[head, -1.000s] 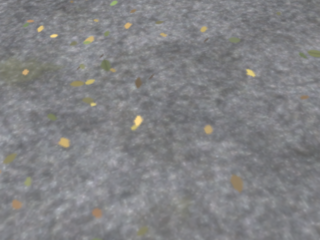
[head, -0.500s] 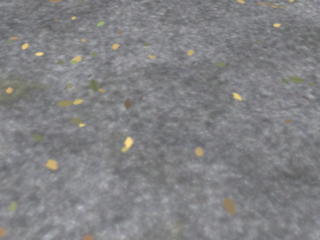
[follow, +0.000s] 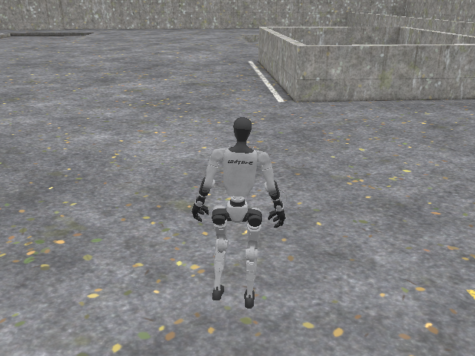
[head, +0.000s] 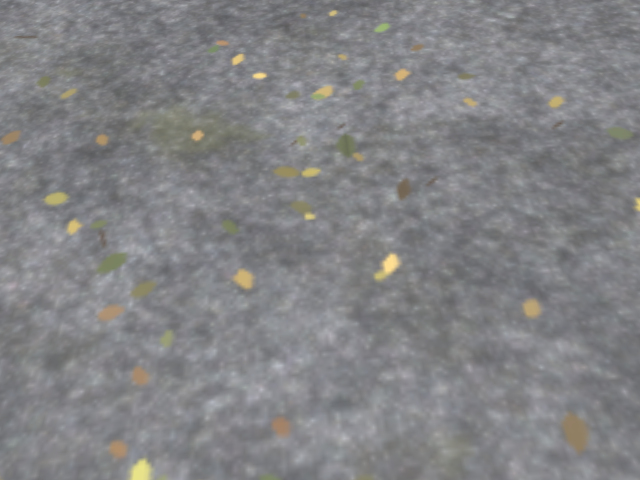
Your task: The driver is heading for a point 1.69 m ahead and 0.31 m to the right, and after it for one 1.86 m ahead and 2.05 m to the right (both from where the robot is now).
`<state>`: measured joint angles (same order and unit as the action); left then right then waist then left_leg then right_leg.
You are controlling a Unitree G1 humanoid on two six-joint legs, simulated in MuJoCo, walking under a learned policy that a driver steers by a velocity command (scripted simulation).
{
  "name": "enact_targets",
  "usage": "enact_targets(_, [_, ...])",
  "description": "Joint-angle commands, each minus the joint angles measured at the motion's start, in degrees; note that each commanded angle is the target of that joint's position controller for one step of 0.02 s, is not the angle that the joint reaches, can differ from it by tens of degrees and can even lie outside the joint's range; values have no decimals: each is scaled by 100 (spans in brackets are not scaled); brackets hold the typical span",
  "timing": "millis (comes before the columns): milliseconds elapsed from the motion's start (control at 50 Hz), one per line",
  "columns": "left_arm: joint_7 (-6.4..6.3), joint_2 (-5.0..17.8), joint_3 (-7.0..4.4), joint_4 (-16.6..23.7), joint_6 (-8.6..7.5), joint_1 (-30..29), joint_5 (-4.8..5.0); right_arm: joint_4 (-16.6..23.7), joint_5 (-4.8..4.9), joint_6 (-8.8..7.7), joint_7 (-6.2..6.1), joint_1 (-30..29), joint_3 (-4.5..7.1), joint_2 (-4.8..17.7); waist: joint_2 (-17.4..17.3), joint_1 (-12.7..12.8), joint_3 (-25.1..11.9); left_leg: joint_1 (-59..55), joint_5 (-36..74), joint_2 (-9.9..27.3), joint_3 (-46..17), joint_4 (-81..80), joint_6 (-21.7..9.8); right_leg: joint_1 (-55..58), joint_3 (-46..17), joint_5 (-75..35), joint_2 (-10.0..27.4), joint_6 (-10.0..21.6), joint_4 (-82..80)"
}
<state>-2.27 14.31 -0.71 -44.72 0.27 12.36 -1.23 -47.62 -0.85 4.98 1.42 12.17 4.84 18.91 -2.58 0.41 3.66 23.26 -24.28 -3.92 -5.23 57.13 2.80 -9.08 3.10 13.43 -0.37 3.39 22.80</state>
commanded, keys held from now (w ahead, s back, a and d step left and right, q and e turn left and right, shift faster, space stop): e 0.70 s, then no key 0.02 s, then q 0.28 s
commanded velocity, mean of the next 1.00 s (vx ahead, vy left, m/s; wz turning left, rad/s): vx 0.00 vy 0.00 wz -0.24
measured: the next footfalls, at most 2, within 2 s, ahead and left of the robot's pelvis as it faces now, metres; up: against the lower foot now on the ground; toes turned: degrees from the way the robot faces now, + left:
left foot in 0.14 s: +0.02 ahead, +0.13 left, +0.00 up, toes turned -4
right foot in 0.50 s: -0.02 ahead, -0.09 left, +0.00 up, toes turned -14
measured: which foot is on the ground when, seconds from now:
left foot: up 0.00-0.12, down 0.14-0.50, up 0.52-1.00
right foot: down 0.00-0.16, up 0.18-0.48, down 0.50-1.00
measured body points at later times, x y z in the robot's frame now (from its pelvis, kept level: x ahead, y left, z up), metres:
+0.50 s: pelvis -0.03 +0.00 -0.02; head -0.01 -0.03 +0.43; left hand +0.11 +0.26 -0.13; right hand +0.03 -0.30 -0.15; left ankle -0.02 +0.13 -0.75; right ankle -0.06 -0.08 -0.75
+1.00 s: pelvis -0.03 -0.02 -0.01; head -0.02 -0.03 +0.44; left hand +0.15 +0.18 -0.13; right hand -0.05 -0.30 -0.14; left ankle +0.00 +0.09 -0.73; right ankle -0.06 -0.08 -0.75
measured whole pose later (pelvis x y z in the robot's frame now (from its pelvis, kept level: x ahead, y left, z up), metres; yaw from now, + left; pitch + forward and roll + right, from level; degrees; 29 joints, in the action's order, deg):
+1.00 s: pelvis -0.03 -0.02 -0.01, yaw -18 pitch -1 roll +0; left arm -1.9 12.9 -0.2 -48.8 1.2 10.7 -1.3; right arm -52.0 -0.4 3.3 -0.9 13.1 2.0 15.4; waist -0.9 -0.9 2.7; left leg 14.3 -21.7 -0.5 -1.2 35.9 -0.4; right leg -9.2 -2.0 13.4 -6.2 5.2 24.0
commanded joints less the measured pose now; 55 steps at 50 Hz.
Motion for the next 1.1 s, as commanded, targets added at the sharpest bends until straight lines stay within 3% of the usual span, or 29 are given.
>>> enact_targets(20, [36, 850, -199, 91, -90, 236, -3, 322, 27, -48, -49, -148, -38, 182, 1077, 124, -381, 93, -169, 26, 36, -928, -62, 725, -1146, -2667, 1378, 919, -383])
enact_targets(80, [145, 769, -117, -74, -113, 142, -33, 145, 58, -45, -194, -84, -167, 5, 1310, 61, -411, -1014, -9, 73, 499, -2447, -199, 275, -1178, -2901, 1169, 829, -266])
enact_targets(120, [188, 910, -149, -213, -89, 161, 61, -48, 14, -122, -321, 239, -180, 61, 1091, -205, -339, -1929, 1659, 168, 530, -4146, -310, -101, -1274, -3097, 1038, 509, 25])
enact_targets(140, [202, 896, -147, -209, -133, 287, 107, -81, -50, -213, -397, 309, -119, 388, 815, -157, -572, -2650, 2136, 647, 57, -4253, -387, -510, -1329, -2627, 974, 236, 98])
enact_targets(160, [235, 661, -97, -80, -164, 351, 129, -45, -143, -299, -450, 451, -99, 727, 4, -87, -878, -3239, 3187, 1744, -861, -4142, -576, -1023, -1049, -1178, 661, 23, 627])
enact_targets(180, [194, 482, -69, -121, -67, 336, 186, -78, 36, -297, -417, -37, -59, 886, -856, 72, -515, -2103, 3918, 2088, -795, -3849, -1155, -751, -499, 657, 88, -52, 586])
enact_targets(200, [159, 693, -118, -197, 22, 266, 114, 42, 39, -340, -373, -334, -112, 586, -719, 26, -441, -1966, 3578, 2044, -722, -3882, -1299, -691, -437, 1076, 48, -83, 1136])
enact_targets(240, [167, 819, -248, -217, 136, 142, 119, 86, -22, -347, -381, -377, -122, 529, -735, -113, -177, -1773, 3541, 2030, -605, -3969, -1470, -1213, -363, 1646, -165, -102, 2418])
enact_targets(280, [216, 698, -299, -276, 219, 335, 61, 50, -11, -333, -432, -272, -116, 509, -534, -34, -136, -1699, 4073, 2065, -316, -3900, -1607, -1483, -409, 1828, -94, -205, 3350])
enact_targets(320, [242, 568, -298, -282, 251, 377, 42, 79, -31, -306, -436, -367, -120, 434, -464, 15, -142, -1694, 3795, 1926, 9, -3842, -1514, -1542, -328, 1672, -19, -306, 3315])
enact_targets(360, [292, 515, -292, -196, 281, 219, 51, 105, -54, -301, -420, -438, -110, 429, -607, -43, -152, -1666, 3479, 1864, 186, -3771, -1449, -1407, -209, 1550, 32, -357, 2830])
enact_targets(440, [380, 569, -318, -12, 302, 149, 112, 110, -69, -311, -336, -460, -1, 681, -753, -91, -405, -1673, 3456, 2042, 237, -3416, -1341, -832, 16, 1264, 9, -245, 1791])
enact_targets(480, [374, 550, -337, -70, 242, 447, 81, 131, -25, -292, -306, -592, 31, 717, -485, 163, -486, -1274, 2774, 1921, 521, -2835, -992, -109, 149, 321, -134, -101, 667])
enact_targets(500, [328, 757, -392, -71, 165, 505, 9, 76, -52, -291, -276, -374, 27, 603, 240, 199, -447, -774, 1724, 1628, 861, -2012, -621, 303, -537, -219, 62, 0, -158])
enact_targets(520, [285, 1639, -578, 122, 83, 499, -14, 367, -89, -257, -239, -278, -107, 89, 2061, 55, -457, 708, -795, 697, 1442, -484, -103, 773, -3099, -1491, 1828, 525, -800])
enact_targets(540, [323, 1835, -649, -16, 72, 955, 23, 535, -65, -164, -351, -850, -115, 211, 1667, 408, -427, 770, -1403, 305, 571, 231, -170, 220, -3532, -2500, 2220, 1255, -771])
enact_targets(560, [302, 1558, -602, -36, 86, 822, 43, 489, -3, -127, -370, -796, -96, 292, 1080, 219, -225, 845, -1023, 476, 344, 615, -219, 157, -3048, -2218, 1953, 1336, -672])
enact_targets(580, [261, 1288, -537, 39, 109, 439, 79, 393, 42, -154, -350, -711, -83, 337, 810, 74, -23, 866, -469, 583, 267, 596, -253, 32, -2571, -1762, 1571, 1163, -677])
enact_targets(600, [225, 1136, -496, 152, 142, 76, 79, 327, 20, -209, -325, -626, -60, 396, 799, -48, -32, 880, -58, 632, 247, 437, -264, 138, -2300, -1437, 1215, 919, -689])
enact_targets(640, [199, 1006, -456, 206, 144, 44, 115, 223, -92, -238, -251, -396, -36, 455, 882, -49, -357, 760, 295, 545, 308, 555, -192, 421, -2070, -2177, 995, 870, -579])
enact_targets(720, [206, 1096, -491, 154, 106, 310, 124, 263, -43, -200, -232, -383, -60, 342, 712, 28, -489, 930, 447, 494, 282, 278, -55, 750, -2162, -2104, 985, 900, -556])
enact_targets(860, [74, 589, -155, -71, 26, 204, -67, -7, -10, -159, -232, -241, -177, 93, 801, 123, -394, -266, 385, 552, 344, -1352, -131, 233, -1772, -1357, 999, 804, -852])
enact_targets(940, [10, 959, -205, -194, 41, 43, -48, -81, 48, -206, -248, -182, -150, 287, 835, 95, -190, -641, 119, 323, 402, -1893, -299, 58, -1791, -1521, 1140, 851, -589])
enact_targets(980, [-23, 1030, -240, -231, 64, -14, 13, -108, 61, -265, -253, -50, -165, 249, 747, 13, -218, -694, 162, 290, 466, -2202, -382, 210, -1793, -2059, 1240, 887, -312])
enact_targets(1020, [-54, 1072, -283, -276, 81, -75, 50, -139, 51, -346, -259, 124, -202, 164, 588, -147, -265, -1048, 969, 310, 411, -3120, -487, 207, -1622, -2348, 1177, 712, 33])
enact_targets(1040, [-61, 1058, -301, -253, 64, -93, 37, -133, 14, -391, -270, 168, -177, 298, 415, -145, -326, -1304, 1587, 479, 2, -3389, -596, 40, -1479, -2090, 1007, 520, 315])
enact_targets(1060, [-54, 924, -289, -118, 56, -154, 24, -107, -61, -443, -281, 345, -109, 647, -161, -104, -486, -1595, 2643, 1173, -995, -3607, -830, -346, -1041, -1438, 530, 278, 1120])
enact_targets(1080, [-61, 655, -256, -24, 101, -294, 64, -133, 39, -434, -242, 313, 12, 1014, -932, -69, -238, -1626, 4381, 1980, -2057, -3646, -1557, -1113, -283, 433, -450, -44, 1728])
enact_targets(1100, [-84, 665, -244, -24, 149, -423, 16, -144, 7, -453, -200, 562, -42, 773, -904, -297, -332, -1796, 4742, 2434, -2595, -3939, -2061, -1552, -431, 2018, -537, -118, 2745])
Velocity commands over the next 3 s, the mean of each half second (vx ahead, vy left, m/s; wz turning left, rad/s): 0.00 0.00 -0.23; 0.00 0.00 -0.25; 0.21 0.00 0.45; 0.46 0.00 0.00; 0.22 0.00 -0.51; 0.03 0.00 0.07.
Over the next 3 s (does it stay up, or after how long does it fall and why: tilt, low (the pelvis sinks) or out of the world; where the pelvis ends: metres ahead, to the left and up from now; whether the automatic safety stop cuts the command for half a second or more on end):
stays up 0.51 -0.01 0.00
